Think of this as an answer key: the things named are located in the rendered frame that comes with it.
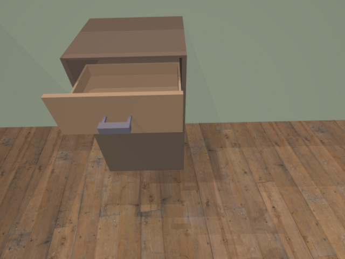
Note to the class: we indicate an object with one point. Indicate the cabinet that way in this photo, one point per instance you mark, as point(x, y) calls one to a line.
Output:
point(133, 40)

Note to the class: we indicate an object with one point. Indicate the handle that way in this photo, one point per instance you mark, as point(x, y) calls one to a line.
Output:
point(114, 127)

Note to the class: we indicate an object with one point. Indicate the drawer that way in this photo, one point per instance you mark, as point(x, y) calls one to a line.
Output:
point(150, 92)

